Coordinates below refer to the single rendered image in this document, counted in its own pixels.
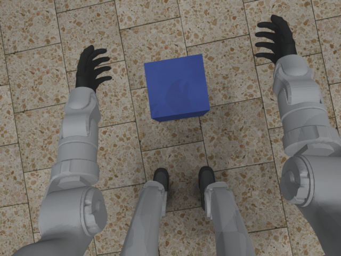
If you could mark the left robot forearm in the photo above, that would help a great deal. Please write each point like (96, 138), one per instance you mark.
(76, 164)

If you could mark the robot left hand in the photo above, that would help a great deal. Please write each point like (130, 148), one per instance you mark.
(86, 74)

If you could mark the robot right hand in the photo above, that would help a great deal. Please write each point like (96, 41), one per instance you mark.
(284, 43)

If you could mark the right robot forearm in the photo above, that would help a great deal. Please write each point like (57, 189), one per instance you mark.
(306, 126)

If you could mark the left robot upper arm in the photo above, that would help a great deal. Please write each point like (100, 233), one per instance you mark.
(68, 221)

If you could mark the right robot foot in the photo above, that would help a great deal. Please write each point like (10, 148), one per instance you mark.
(206, 177)

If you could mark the right robot upper arm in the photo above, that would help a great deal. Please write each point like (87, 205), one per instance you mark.
(313, 184)

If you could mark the carton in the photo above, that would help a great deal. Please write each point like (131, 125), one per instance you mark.
(177, 88)

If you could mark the robot right shin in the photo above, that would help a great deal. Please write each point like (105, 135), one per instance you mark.
(218, 184)

